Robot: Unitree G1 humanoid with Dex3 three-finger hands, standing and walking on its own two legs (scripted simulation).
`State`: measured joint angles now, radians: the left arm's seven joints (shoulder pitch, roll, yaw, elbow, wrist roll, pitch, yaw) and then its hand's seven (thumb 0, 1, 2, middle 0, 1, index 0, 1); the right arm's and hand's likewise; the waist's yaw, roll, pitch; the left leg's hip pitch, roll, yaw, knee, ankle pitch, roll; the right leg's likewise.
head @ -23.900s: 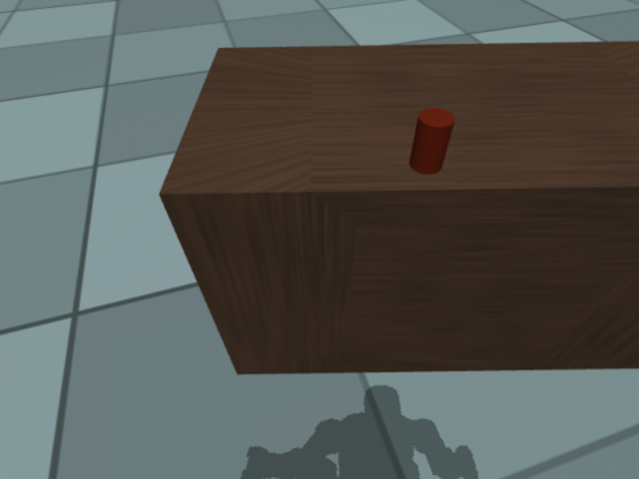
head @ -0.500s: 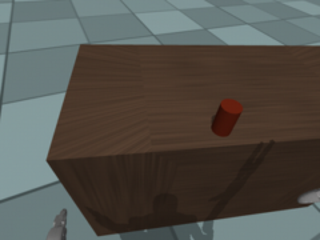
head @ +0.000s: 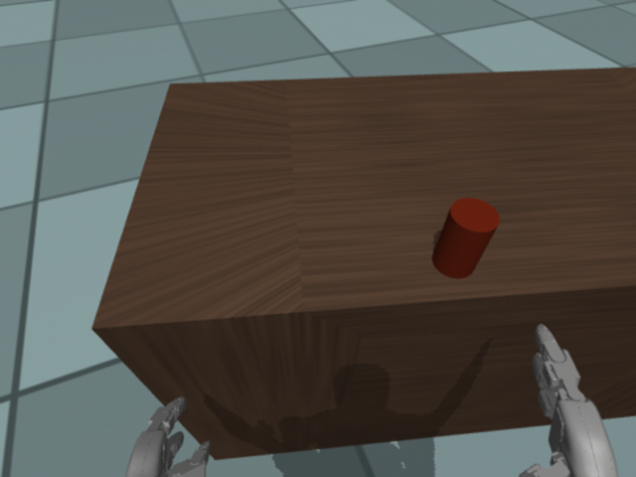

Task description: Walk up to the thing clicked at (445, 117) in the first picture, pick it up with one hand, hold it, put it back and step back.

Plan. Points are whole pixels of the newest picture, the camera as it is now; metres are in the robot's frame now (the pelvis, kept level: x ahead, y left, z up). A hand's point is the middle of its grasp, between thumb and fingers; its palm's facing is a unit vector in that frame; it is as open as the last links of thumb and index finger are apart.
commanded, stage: home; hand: right
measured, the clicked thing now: (463, 239) +0.40 -0.19 +0.07
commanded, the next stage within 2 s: none
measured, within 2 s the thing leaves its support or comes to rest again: neither
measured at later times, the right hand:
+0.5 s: hand (454, 429) +0.20 -0.18 -0.10, palm faces +0.10 +0.96 -0.25, open 17.5 cm
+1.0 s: hand out of the picture +0.11 -0.26 -0.14, palm faces -0.06 +0.92 -0.39, open 17.4 cm
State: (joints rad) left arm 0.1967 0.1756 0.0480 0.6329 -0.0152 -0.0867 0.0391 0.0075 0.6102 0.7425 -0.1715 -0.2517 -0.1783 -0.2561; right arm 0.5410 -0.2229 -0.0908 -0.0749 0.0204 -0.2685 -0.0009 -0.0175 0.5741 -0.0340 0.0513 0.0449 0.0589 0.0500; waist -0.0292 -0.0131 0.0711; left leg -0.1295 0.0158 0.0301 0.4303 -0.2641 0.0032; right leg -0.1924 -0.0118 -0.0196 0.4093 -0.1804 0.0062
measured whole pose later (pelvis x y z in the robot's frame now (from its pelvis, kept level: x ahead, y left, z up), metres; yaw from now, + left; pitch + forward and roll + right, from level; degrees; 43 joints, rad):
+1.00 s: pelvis +0.02 +0.00 +0.00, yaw +2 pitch -2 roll +0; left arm 0.19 0.35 0.02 0.88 0.03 0.00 -0.01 0.01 0.90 0.90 -0.20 -0.30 -0.21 -0.30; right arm 0.23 -0.37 -0.01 0.90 -0.04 -0.03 -0.01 -0.01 0.53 -0.05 0.05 0.05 0.06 0.05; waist 0.00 -0.01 0.00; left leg -0.13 0.00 0.00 0.46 -0.30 0.00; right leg -0.20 -0.03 -0.05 0.49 -0.25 0.01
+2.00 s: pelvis +0.00 -0.01 +0.01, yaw +2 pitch -3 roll +0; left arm 0.11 0.35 -0.01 1.13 0.01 -0.01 -0.01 0.01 0.90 0.90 -0.20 -0.30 -0.21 -0.30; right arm 0.14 -0.37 0.03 1.10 -0.02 -0.02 -0.01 -0.01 0.51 -0.06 0.05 0.05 0.06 0.06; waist 0.01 0.01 0.03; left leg -0.07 0.01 -0.01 0.32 -0.21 -0.01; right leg -0.14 -0.02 -0.06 0.34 -0.16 -0.01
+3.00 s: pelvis +0.00 -0.02 +0.01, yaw +1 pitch -3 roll +0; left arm 0.12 0.35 -0.01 1.14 0.01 -0.01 -0.01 0.01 0.90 0.90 -0.20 -0.30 -0.21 -0.30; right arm 0.15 -0.36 0.01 1.11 -0.02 -0.01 0.00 0.00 -0.76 -0.87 0.20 0.29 0.21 0.30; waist 0.01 0.01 0.04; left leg -0.06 0.02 0.00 0.30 -0.20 -0.02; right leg -0.13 -0.01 -0.05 0.32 -0.15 -0.01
